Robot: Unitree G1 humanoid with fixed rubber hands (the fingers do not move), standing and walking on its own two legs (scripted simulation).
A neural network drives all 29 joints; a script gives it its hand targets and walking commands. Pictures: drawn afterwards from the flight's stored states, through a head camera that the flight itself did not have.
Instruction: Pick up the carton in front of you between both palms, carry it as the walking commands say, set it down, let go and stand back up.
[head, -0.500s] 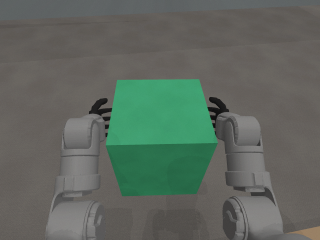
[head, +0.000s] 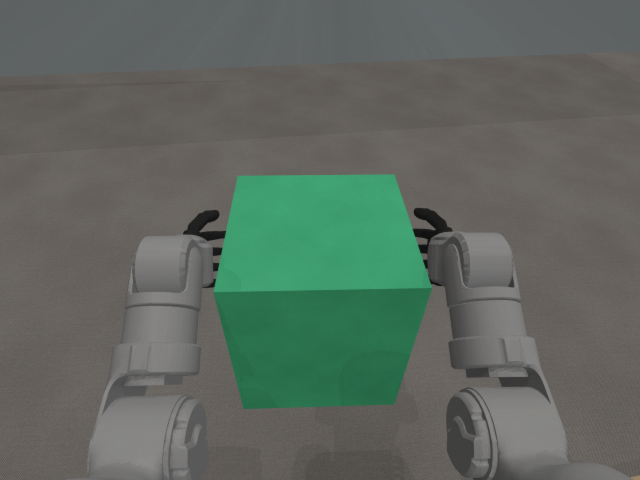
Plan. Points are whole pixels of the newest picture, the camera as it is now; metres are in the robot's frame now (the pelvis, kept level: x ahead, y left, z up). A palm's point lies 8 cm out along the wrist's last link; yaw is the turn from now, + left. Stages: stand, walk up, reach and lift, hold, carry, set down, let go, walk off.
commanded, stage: carry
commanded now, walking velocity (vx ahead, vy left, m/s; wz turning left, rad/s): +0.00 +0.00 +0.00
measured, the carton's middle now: (318, 293) +0.35 +0.00 +0.06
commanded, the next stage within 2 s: none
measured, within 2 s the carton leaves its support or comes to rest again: neither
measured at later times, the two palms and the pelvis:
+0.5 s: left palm (194, 262) +0.34 +0.15 +0.13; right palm (439, 260) +0.34 -0.15 +0.13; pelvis -0.01 +0.00 +0.00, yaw +0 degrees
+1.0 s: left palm (194, 262) +0.34 +0.15 +0.13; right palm (440, 259) +0.34 -0.15 +0.13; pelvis +0.00 +0.00 +0.00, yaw +0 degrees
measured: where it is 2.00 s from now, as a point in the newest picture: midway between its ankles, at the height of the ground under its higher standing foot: (331, 445)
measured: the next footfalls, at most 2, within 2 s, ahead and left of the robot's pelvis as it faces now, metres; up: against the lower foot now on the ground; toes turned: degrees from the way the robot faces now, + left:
right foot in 1.68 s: +0.43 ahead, -0.15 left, -0.12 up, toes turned -6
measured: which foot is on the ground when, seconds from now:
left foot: down 0.00-1.00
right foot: down 0.00-1.00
